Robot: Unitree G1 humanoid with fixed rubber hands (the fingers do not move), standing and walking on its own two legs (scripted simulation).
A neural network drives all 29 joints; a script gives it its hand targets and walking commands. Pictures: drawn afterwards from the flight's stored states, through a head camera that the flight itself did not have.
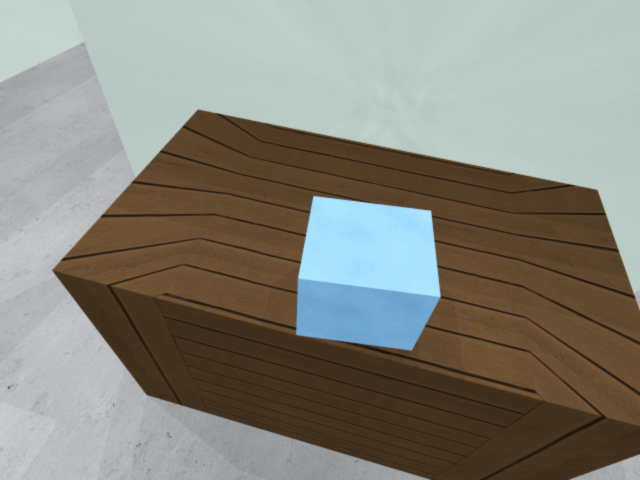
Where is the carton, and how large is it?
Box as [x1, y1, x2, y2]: [296, 196, 440, 350]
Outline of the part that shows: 313,196 298,276 296,334 411,350 440,296 430,211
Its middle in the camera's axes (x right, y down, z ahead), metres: +0.07 +0.06 +0.65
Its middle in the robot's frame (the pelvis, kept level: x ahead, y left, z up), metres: +0.45 -0.07 -0.05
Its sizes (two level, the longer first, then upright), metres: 0.196 0.169 0.165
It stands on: a pedestal, 0.64 m high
